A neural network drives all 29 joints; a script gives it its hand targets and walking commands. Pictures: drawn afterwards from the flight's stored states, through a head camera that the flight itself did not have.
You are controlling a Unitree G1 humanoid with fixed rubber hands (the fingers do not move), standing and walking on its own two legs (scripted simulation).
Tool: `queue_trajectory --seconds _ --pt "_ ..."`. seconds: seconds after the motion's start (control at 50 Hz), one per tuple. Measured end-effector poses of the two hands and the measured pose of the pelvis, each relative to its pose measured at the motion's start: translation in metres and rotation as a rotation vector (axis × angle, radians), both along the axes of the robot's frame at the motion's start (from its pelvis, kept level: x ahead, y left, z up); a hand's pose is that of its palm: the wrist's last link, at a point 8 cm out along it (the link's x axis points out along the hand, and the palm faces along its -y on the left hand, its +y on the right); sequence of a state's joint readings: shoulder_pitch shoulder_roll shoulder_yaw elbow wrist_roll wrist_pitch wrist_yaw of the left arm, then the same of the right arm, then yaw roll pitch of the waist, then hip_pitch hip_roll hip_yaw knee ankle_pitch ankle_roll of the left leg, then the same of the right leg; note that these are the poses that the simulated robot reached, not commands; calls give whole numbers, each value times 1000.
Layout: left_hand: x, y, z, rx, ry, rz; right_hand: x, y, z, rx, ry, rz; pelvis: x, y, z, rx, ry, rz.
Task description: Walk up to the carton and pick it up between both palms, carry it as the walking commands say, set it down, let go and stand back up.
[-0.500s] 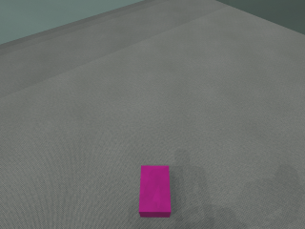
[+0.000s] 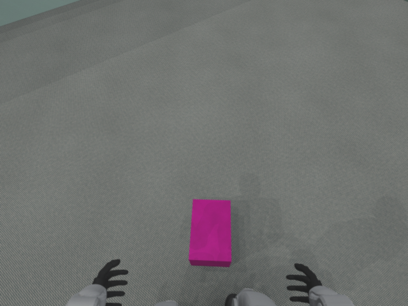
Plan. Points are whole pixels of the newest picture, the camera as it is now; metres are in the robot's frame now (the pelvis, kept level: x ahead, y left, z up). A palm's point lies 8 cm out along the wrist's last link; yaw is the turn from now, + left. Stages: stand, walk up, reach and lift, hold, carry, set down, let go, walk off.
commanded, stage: reach and lift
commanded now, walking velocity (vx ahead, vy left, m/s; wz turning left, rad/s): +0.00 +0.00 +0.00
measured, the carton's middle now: (210, 232) +0.42 +0.00 -0.68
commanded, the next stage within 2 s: none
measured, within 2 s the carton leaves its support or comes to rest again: neither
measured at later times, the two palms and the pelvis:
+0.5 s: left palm (114, 266) +0.21 +0.23 -0.16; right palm (298, 281) +0.18 -0.19 -0.17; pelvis -0.04 +0.03 -0.05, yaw -2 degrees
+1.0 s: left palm (142, 209) +0.35 +0.19 -0.18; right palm (281, 214) +0.34 -0.19 -0.20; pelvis -0.06 +0.02 -0.09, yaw -1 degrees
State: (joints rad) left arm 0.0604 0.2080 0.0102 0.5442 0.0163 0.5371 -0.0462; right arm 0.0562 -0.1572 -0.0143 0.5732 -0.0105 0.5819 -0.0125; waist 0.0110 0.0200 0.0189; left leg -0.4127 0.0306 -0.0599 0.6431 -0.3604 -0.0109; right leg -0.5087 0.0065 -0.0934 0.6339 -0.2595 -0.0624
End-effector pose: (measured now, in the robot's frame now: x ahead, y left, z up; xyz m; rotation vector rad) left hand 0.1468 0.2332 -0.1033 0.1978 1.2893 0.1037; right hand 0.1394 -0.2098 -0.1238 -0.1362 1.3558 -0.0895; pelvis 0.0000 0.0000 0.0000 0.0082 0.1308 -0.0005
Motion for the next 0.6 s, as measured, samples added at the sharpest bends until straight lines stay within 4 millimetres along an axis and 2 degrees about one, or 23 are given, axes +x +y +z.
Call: queue_trajectory --seconds 0.06,0.1,0.22,0.26,0.32,0.44,0.5,0.6 --pt "-8 0 -10 -10 37 -18 -15 3 -9 8 3 -51 2 3 -3 -1 40 -6" --pt "-3 2 -17 -12 24 -32 -14 1 -15 11 -37 -78 0 6 -9 -2 79 -15" --pt "56 -13 -31 -35 -191 -102 16 -3 -31 11 -196 -74 -10 16 -33 5 181 -32" --pt "64 -19 -33 -45 -214 -101 21 -2 -31 6 -222 -78 -12 19 -37 4 195 -34" --pt "60 -19 -39 -48 -207 -71 22 1 -30 4 -237 -78 -15 22 -40 9 198 -40" --pt "49 -6 -51 -30 -227 -29 25 13 -36 24 -276 -83 -33 28 -48 11 208 -41" --pt "60 -4 -53 -31 -266 -28 36 17 -43 28 -291 -70 -45 32 -53 14 207 -39" --pt "98 -18 -54 -48 -323 -49 71 14 -52 19 -347 -66 -61 37 -61 19 216 -39"
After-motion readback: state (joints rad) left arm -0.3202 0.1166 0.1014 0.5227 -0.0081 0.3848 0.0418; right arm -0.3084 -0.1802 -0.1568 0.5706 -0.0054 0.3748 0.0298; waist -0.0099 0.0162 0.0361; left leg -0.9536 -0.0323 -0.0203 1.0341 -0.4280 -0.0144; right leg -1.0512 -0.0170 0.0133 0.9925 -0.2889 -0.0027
